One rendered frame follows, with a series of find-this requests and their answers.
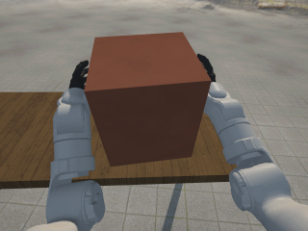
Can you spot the left robot forearm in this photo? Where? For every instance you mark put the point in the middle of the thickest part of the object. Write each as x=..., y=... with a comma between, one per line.
x=72, y=140

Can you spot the carton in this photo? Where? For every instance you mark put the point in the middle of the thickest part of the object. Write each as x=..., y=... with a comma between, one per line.
x=147, y=95

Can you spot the robot left hand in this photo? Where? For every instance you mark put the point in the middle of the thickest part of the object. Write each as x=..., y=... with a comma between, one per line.
x=78, y=80

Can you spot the robot right upper arm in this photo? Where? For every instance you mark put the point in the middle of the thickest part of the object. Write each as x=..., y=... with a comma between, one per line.
x=262, y=190

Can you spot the robot left upper arm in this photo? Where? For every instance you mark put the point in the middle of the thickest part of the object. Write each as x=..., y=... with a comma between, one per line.
x=74, y=206

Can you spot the right robot forearm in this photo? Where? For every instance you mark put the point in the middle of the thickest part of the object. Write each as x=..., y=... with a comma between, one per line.
x=240, y=145

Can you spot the robot right hand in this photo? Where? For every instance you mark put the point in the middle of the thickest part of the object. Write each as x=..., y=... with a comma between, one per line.
x=206, y=64

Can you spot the table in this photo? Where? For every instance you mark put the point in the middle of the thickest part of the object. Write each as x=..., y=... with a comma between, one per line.
x=27, y=150

